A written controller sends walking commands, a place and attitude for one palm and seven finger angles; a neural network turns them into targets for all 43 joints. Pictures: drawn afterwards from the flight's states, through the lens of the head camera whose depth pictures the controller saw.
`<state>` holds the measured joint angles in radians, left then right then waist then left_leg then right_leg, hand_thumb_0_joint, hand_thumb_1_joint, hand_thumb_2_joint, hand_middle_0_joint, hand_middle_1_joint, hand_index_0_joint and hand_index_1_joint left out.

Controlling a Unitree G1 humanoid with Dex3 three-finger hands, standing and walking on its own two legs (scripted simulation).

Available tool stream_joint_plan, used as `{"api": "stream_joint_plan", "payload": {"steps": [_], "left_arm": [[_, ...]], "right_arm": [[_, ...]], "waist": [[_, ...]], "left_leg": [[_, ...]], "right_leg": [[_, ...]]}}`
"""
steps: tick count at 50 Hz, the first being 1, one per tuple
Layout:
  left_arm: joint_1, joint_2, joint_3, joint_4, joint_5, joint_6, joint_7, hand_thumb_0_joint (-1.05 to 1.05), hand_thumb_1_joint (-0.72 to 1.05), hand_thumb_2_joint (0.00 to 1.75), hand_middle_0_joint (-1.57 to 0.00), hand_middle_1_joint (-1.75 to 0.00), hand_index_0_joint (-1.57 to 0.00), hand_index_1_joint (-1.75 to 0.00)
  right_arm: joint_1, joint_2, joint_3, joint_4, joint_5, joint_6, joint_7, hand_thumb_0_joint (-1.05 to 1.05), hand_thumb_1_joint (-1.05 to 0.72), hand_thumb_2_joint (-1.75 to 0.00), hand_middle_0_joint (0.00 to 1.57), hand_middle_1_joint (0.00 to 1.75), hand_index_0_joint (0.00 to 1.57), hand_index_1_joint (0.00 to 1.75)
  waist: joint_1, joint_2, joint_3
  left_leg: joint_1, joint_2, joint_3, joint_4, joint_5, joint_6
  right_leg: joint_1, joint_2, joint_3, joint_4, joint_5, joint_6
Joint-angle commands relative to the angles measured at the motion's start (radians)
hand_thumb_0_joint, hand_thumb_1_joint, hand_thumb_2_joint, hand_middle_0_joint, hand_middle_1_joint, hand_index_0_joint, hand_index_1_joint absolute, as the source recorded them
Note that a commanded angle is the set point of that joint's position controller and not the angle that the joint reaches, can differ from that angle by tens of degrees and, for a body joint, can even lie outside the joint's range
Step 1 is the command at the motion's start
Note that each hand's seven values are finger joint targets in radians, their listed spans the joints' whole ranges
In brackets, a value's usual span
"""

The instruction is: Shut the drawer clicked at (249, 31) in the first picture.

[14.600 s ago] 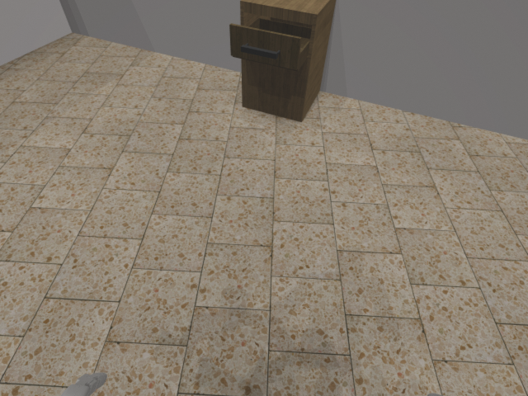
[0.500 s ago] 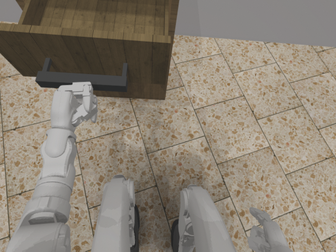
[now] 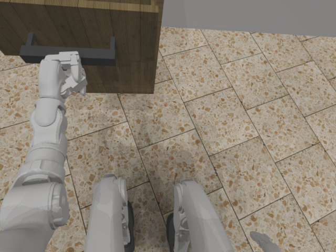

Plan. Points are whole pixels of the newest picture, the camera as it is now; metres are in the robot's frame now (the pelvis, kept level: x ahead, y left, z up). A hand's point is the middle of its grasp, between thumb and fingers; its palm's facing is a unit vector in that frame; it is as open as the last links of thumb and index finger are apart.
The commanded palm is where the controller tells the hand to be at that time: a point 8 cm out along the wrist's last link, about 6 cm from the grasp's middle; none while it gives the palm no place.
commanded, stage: push the drawer shut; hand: left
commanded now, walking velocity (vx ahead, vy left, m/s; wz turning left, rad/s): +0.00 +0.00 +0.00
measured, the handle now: (72, 47) +0.57 +0.22 +0.01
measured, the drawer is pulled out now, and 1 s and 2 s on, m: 0.13 0.02 0.00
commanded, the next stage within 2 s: pull the fist back off the drawer in 1.36 s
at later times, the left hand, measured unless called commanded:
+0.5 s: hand (85, 53) +0.56 +0.19 +0.01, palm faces +0.04 -1.00 -0.05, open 2.9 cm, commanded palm +0.55 +0.20 +0.01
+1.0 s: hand (86, 35) +0.61 +0.19 +0.01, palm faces +0.04 -1.00 -0.05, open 3.0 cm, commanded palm +0.61 +0.19 +0.01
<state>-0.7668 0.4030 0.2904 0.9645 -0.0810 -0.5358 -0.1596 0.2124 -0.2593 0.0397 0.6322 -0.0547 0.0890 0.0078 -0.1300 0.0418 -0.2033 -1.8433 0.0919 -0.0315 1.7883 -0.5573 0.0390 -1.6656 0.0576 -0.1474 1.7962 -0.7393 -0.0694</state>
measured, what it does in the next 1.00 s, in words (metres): stands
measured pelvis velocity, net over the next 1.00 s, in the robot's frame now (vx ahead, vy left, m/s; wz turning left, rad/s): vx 0.01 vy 0.00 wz -0.06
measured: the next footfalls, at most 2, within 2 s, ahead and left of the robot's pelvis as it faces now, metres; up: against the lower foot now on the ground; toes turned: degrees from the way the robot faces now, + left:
none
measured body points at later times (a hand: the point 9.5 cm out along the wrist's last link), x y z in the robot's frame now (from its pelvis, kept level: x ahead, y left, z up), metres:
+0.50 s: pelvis +0.00 +0.00 -0.01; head +0.22 +0.04 +0.38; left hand +0.55 +0.24 +0.01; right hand +0.04 -0.27 -0.13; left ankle +0.09 +0.11 -0.48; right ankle +0.04 -0.09 -0.48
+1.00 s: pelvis +0.01 +0.00 -0.02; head +0.25 +0.04 +0.36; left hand +0.60 +0.25 +0.02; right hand +0.01 -0.26 -0.12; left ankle +0.09 +0.11 -0.48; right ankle +0.04 -0.09 -0.48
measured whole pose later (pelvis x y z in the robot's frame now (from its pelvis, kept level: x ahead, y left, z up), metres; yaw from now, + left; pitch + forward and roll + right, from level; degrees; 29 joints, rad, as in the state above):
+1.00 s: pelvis +0.01 +0.00 -0.02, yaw -3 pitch +39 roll -8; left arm -1.18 0.68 0.42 1.15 0.03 -0.37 -0.19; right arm 0.27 -0.25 0.10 0.60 -0.08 0.14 0.03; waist -0.25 0.04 -0.14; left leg -1.97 0.12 -0.07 1.85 -0.58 0.03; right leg -1.79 0.09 -0.17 1.83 -0.74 -0.08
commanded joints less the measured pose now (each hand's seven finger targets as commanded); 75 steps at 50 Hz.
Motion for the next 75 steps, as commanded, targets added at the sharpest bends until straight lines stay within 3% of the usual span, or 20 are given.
{"api": "stream_joint_plan", "payload": {"steps": [1, 7, 13, 19, 23, 26, 31, 34, 36, 39, 44, 46, 48, 52, 58, 61, 64, 70, 73, 75], "left_arm": [[-0.455, 0.177, 0.027, -0.185, -0.008, -0.062, 0.009, 0.00, 0.90, 0.90, -1.40, -1.60, -1.40, -1.60], [-0.541, 0.240, 0.065, -0.121, 0.012, -0.048, 0.024, 0.00, 0.90, 0.90, -1.40, -1.60, -1.40, -1.60], [-0.611, 0.276, 0.076, -0.081, 0.025, -0.032, 0.014, 0.00, 0.90, 0.90, -1.40, -1.60, -1.40, -1.60], [-0.647, 0.342, 0.114, -0.084, 0.027, -0.007, -0.002, 0.00, 0.90, 0.90, -1.40, -1.60, -1.40, -1.60], [-0.671, 0.356, 0.116, -0.064, 0.034, 0.019, -0.009, 0.00, 0.90, 0.90, -1.40, -1.60, -1.40, -1.60], [-0.716, 0.378, 0.125, -0.090, 0.037, 0.027, -0.010, 0.00, 0.90, 0.90, -1.40, -1.60, -1.40, -1.60], [-0.731, 0.401, 0.137, -0.076, 0.043, 0.045, -0.016, 0.00, 0.90, 0.90, -1.40, -1.60, -1.40, -1.60], [-0.767, 0.424, 0.145, -0.064, 0.049, 0.059, -0.012, 0.00, 0.90, 0.90, -1.40, -1.60, -1.40, -1.60], [-0.785, 0.448, 0.155, -0.069, 0.059, 0.060, -0.011, 0.00, 0.90, 0.90, -1.40, -1.60, -1.40, -1.60], [-0.827, 0.433, 0.130, -0.056, 0.070, 0.073, -0.012, 0.00, 0.90, 0.90, -1.40, -1.60, -1.40, -1.60], [-0.851, 0.499, 0.166, -0.057, 0.078, 0.090, -0.015, 0.00, 0.90, 0.90, -1.40, -1.60, -1.40, -1.60], [-0.887, 0.489, 0.146, -0.044, 0.084, 0.100, -0.018, 0.00, 0.90, 0.90, -1.40, -1.60, -1.40, -1.60], [-0.907, 0.528, 0.164, -0.039, 0.087, 0.112, -0.017, 0.00, 0.90, 0.90, -1.40, -1.60, -1.40, -1.60], [-0.953, 0.545, 0.159, -0.044, 0.101, 0.127, -0.018, 0.00, 0.90, 0.90, -1.40, -1.60, -1.40, -1.60], [-1.028, 0.595, 0.150, 0.014, 0.127, 0.161, -0.018, 0.00, 0.90, 0.90, -1.40, -1.60, -1.40, -1.60], [-1.075, 0.590, 0.135, -0.006, 0.133, 0.168, -0.024, 0.00, 0.90, 0.90, -1.40, -1.60, -1.40, -1.60], [-1.126, 0.624, 0.133, 0.019, 0.141, 0.185, -0.021, 0.00, 0.90, 0.90, -1.40, -1.60, -1.40, -1.60], [-1.204, 0.609, 0.084, 0.007, 0.159, 0.199, -0.015, 0.00, 0.90, 0.90, -1.40, -1.60, -1.40, -1.60], [-1.222, 0.613, 0.069, 0.031, 0.170, 0.213, -0.011, 0.00, 0.90, 0.90, -1.40, -1.60, -1.40, -1.60], [-1.217, 0.598, 0.057, 0.034, 0.172, 0.220, -0.010, 0.00, 0.90, 0.90, -1.40, -1.60, -1.40, -1.60]], "right_arm": [[0.147, -0.188, -0.067, -0.056, -0.002, 0.000, -0.006, 0.00, -0.90, -0.90, 0.20, 0.30, 0.20, 0.30], [0.169, -0.192, -0.059, -0.047, -0.008, 0.017, -0.005, 0.00, -0.90, -0.90, 0.20, 0.30, 0.20, 0.30], [0.189, -0.192, -0.052, -0.046, -0.012, 0.025, -0.004, 0.00, -0.90, -0.90, 0.20, 0.30, 0.20, 0.30], [0.211, -0.195, -0.045, -0.048, -0.014, 0.037, -0.002, 0.00, -0.90, -0.90, 0.20, 0.30, 0.20, 0.30], [0.227, -0.199, -0.043, -0.047, -0.015, 0.045, 0.000, 0.00, -0.90, -0.90, 0.20, 0.30, 0.20, 0.30], [0.240, -0.195, -0.041, -0.045, -0.018, 0.046, 0.001, 0.00, -0.90, -0.90, 0.20, 0.30, 0.20, 0.30], [0.255, -0.196, -0.037, -0.042, -0.019, 0.053, 0.005, 0.00, -0.90, -0.90, 0.20, 0.30, 0.20, 0.30], [0.265, -0.194, -0.033, -0.036, -0.021, 0.055, 0.005, 0.00, -0.90, -0.90, 0.20, 0.30, 0.20, 0.30], [0.274, -0.197, -0.031, -0.040, -0.023, 0.056, 0.005, 0.00, -0.90, -0.90, 0.20, 0.30, 0.20, 0.30], [0.282, -0.194, -0.029, -0.032, -0.025, 0.056, 0.008, 0.00, -0.90, -0.90, 0.20, 0.30, 0.20, 0.30], [0.297, -0.196, -0.022, -0.037, -0.026, 0.060, 0.008, 0.00, -0.90, -0.90, 0.20, 0.30, 0.20, 0.30], [0.300, -0.198, -0.019, -0.034, -0.026, 0.060, 0.009, 0.00, -0.90, -0.90, 0.20, 0.30, 0.20, 0.30], [0.310, -0.199, -0.013, -0.034, -0.027, 0.062, 0.008, 0.00, -0.90, -0.90, 0.20, 0.30, 0.20, 0.30], [0.322, -0.200, -0.008, -0.034, -0.029, 0.061, 0.009, 0.00, -0.90, -0.90, 0.20, 0.30, 0.20, 0.30], [0.338, -0.207, 0.009, -0.034, -0.031, 0.059, 0.006, 0.00, -0.90, -0.90, 0.20, 0.30, 0.20, 0.30], [0.350, -0.208, 0.010, -0.032, -0.031, 0.057, 0.006, 0.00, -0.90, -0.90, 0.20, 0.30, 0.20, 0.30], [0.357, -0.214, 0.021, -0.026, -0.032, 0.053, 0.001, 0.00, -0.90, -0.90, 0.20, 0.30, 0.20, 0.30], [0.356, -0.220, 0.032, -0.019, -0.033, 0.037, -0.002, 0.00, -0.90, -0.90, 0.20, 0.30, 0.20, 0.30], [0.351, -0.232, 0.038, -0.017, -0.032, 0.029, -0.006, 0.00, -0.90, -0.90, 0.20, 0.30, 0.20, 0.30], [0.350, -0.232, 0.040, -0.020, -0.033, 0.023, -0.006, 0.00, -0.90, -0.90, 0.20, 0.30, 0.20, 0.30]], "waist": [[-0.038, 0.162, -0.592], [-0.062, 0.126, -0.560], [-0.080, 0.151, -0.573], [-0.076, 0.185, -0.623], [-0.087, 0.190, -0.606], [-0.088, 0.235, -0.635], [-0.103, 0.196, -0.634], [-0.113, 0.208, -0.604], [-0.111, 0.221, -0.627], [-0.130, 0.242, -0.620], [-0.128, 0.257, -0.646], [-0.145, 0.279, -0.630], [-0.152, 0.253, -0.621], [-0.161, 0.300, -0.637], [-0.199, 0.288, -0.585], [-0.208, 0.353, -0.607], [-0.233, 0.328, -0.571], [-0.262, 0.444, -0.551], [-0.279, 0.424, -0.538], [-0.278, 0.455, -0.520]], "left_leg": [[0.683, -0.044, -0.113, -0.174, 0.133, -0.001], [0.610, -0.043, -0.107, -0.153, 0.112, 0.007], [0.586, -0.041, -0.099, -0.130, 0.126, 0.011], [0.601, -0.034, -0.099, -0.110, 0.191, 0.013], [0.604, -0.029, -0.108, -0.108, 0.195, 0.013], [0.626, -0.027, -0.106, -0.099, 0.238, 0.013], [0.591, -0.023, -0.105, -0.081, 0.264, 0.019], [0.573, -0.020, -0.103, -0.072, 0.254, 0.020], [0.581, -0.022, -0.104, -0.073, 0.259, 0.019], [0.589, -0.019, -0.108, -0.062, 0.262, 0.019], [0.578, -0.018, -0.103, -0.053, 0.286, 0.021], [0.584, -0.016, -0.109, -0.049, 0.275, 0.021], [0.553, -0.015, -0.108, -0.039, 0.278, 0.026], [0.580, -0.012, -0.113, -0.037, 0.286, 0.023], [0.505, -0.011, -0.115, -0.017, 0.228, 0.030], [0.556, -0.010, -0.120, -0.016, 0.249, 0.026], [0.508, -0.009, -0.124, -0.008, 0.192, 0.029], [0.595, -0.006, -0.150, -0.034, 0.143, 0.019], [0.576, -0.003, -0.165, -0.046, 0.075, 0.019], [0.600, -0.003, -0.176, -0.062, 0.057, 0.016]], "right_leg": [[0.046, 0.025, 0.085, -0.272, 0.230, 0.031], [0.054, 0.028, 0.091, -0.273, 0.217, 0.037], [0.057, 0.031, 0.100, -0.274, 0.224, 0.037], [0.076, 0.037, 0.100, -0.262, 0.266, 0.034], [0.051, 0.039, 0.091, -0.257, 0.269, 0.035], [0.058, 0.038, 0.088, -0.249, 0.299, 0.034], [0.082, 0.043, 0.091, -0.250, 0.324, 0.037], [0.070, 0.044, 0.094, -0.253, 0.318, 0.038], [0.074, 0.046, 0.089, -0.246, 0.318, 0.036], [0.043, 0.047, 0.086, -0.242, 0.317, 0.035], [0.079, 0.049, 0.089, -0.240, 0.341, 0.035], [0.040, 0.049, 0.084, -0.236, 0.329, 0.034], [0.063, 0.051, 0.088, -0.236, 0.338, 0.037], [0.040, 0.051, 0.077, -0.225, 0.339, 0.034], [0.015, 0.053, 0.079, -0.219, 0.305, 0.036], [-0.016, 0.053, 0.070, -0.211, 0.316, 0.032], [-0.030, 0.054, 0.071, -0.209, 0.285, 0.035], [-0.132, 0.051, 0.045, -0.196, 0.260, 0.025], [-0.153, 0.050, 0.040, -0.193, 0.230, 0.026], [-0.180, 0.048, 0.032, -0.190, 0.226, 0.022]]}}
